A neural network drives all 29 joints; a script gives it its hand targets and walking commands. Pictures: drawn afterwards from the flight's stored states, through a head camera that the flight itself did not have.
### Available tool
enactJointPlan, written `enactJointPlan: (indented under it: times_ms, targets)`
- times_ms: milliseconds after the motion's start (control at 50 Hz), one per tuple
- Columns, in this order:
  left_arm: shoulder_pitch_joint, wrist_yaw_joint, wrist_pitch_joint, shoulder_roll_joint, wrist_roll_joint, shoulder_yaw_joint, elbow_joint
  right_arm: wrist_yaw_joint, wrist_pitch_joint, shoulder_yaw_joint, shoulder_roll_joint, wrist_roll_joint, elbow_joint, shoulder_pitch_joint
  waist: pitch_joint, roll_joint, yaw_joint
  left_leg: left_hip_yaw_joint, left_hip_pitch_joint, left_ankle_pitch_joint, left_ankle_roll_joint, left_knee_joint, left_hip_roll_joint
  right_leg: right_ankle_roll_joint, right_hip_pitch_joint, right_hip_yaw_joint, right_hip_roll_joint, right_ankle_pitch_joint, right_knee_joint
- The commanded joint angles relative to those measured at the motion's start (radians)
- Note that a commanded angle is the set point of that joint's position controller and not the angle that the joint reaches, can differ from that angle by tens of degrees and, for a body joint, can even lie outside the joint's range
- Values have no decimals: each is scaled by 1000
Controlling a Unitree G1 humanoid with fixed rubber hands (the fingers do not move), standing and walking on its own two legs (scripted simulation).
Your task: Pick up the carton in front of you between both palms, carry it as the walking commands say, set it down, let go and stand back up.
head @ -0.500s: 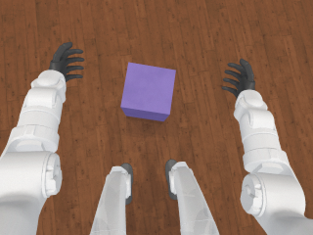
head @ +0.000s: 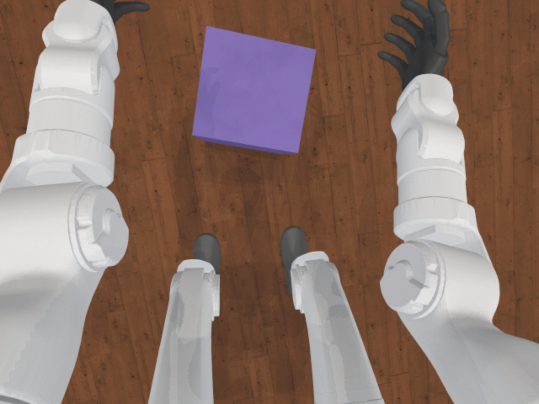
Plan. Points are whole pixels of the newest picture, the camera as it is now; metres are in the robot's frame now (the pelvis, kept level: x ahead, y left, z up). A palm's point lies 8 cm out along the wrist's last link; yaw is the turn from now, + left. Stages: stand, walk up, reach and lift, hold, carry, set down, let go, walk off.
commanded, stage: reach and lift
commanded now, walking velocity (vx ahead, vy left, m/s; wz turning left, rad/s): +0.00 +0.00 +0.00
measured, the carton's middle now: (250, 102) +0.52 -0.02 -0.52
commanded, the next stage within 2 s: none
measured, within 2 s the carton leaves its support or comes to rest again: leaves its support in 1.60 s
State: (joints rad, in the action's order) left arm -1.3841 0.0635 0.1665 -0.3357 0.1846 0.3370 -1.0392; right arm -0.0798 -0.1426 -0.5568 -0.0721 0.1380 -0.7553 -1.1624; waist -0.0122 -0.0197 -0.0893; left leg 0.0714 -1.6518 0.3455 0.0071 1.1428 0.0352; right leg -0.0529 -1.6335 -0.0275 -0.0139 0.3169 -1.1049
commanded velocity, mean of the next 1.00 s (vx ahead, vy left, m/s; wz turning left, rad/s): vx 0.00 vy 0.00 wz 0.00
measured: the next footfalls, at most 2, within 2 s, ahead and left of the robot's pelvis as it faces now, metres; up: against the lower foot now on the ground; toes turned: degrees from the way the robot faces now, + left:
none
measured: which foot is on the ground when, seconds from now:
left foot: down 0.00-1.00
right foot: down 0.00-1.00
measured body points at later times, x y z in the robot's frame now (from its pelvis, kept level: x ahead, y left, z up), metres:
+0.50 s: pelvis -0.06 +0.00 -0.22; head +0.32 +0.01 +0.01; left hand +0.56 +0.16 -0.38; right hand +0.50 -0.21 -0.38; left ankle +0.05 +0.12 -0.61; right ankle +0.06 -0.14 -0.61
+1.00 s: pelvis -0.05 +0.00 -0.27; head +0.34 +0.00 -0.06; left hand +0.56 +0.14 -0.46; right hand +0.50 -0.21 -0.46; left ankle +0.05 +0.12 -0.61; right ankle +0.06 -0.14 -0.61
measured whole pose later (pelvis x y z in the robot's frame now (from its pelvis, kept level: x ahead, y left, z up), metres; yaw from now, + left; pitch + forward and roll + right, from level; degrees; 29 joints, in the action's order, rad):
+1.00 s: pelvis -0.05 +0.00 -0.27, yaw -3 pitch +36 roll -4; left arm -1.71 -0.04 0.11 -0.50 -0.19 -0.07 -1.25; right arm -0.16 -0.08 -0.26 -0.26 -0.17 -1.09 -1.54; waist -0.47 0.02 -0.07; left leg 0.07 -2.24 0.64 0.02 2.25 0.04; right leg -0.07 -2.22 -0.01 -0.04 0.60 -2.19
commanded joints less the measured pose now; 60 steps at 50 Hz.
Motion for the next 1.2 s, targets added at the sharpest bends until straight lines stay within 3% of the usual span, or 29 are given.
enactJointPlan:
  times_ms: [0,100,220,360,440,500,580,660,740,840,1000,1100,1180]
  targets:
    - [-173,-18,-45,-41,5,8,71,3,50,-14,-81,13,58,-99,979,-103,-27,-29,553,-614,22,105,30,-30,260,99,-67,-467,-96]
    - [-192,-58,-64,-81,-39,-37,59,-14,67,36,-113,-41,29,-139,1023,-96,-14,-46,336,-506,33,275,39,-36,203,91,-65,-442,-285]
    - [-310,-95,-68,-188,-177,-170,82,-54,57,154,-193,-165,19,-243,1175,-109,-19,-69,262,-420,35,482,32,-45,201,102,-61,-428,-502]
    - [-522,-104,-26,-268,-319,-304,64,-95,11,249,-293,-289,-5,-447,1213,-145,-37,-89,274,-211,28,651,8,-36,97,140,-42,-205,-666]
    - [-589,-95,-6,-285,-337,-328,-29,-97,-9,265,-305,-299,-85,-543,1069,-131,-33,-91,180,-41,24,700,-7,-29,34,143,-26,-57,-727]
    - [-615,-84,-14,-296,-333,-326,-98,-89,-2,260,-309,-285,-160,-593,954,-108,-29,-83,87,19,19,741,-14,-27,8,133,-19,-13,-772]
    - [-649,-77,-36,-316,-334,-329,-149,-78,20,251,-325,-270,-230,-644,854,-83,-27,-71,14,23,17,800,-20,-24,-3,123,-13,-21,-835]
    - [-702,-79,-61,-327,-351,-351,-124,-71,50,252,-342,-273,-226,-697,803,-85,-30,-61,-17,-29,17,857,-23,-18,-18,111,-15,-84,-892]
    - [-707,-87,-81,-313,-381,-389,-88,-72,72,276,-345,-299,-239,-685,850,-98,-38,-58,42,-149,23,912,-20,-13,25,114,-22,-203,-944]
    - [-664,-94,-81,-276,-407,-427,-81,-78,82,281,-334,-312,-238,-633,910,-115,-53,-55,121,-212,26,944,-11,-10,44,126,-29,-253,-968]
    - [-602,-103,-78,-264,-363,-379,-129,-75,75,287,-297,-307,-242,-608,807,-79,-12,-61,15,-124,19,926,-7,-14,25,115,-38,-187,-959]
    - [-657,-100,-75,-236,-378,-404,-114,-77,75,299,-285,-313,-242,-657,785,-84,-22,-63,15,-76,17,915,-8,-9,22,116,-39,-143,-947]
    - [-703,-82,-65,-124,-379,-439,-108,-67,73,317,-205,-305,-243,-712,746,-89,-33,-62,31,-36,18,906,2,-2,35,122,-52,-103,-942]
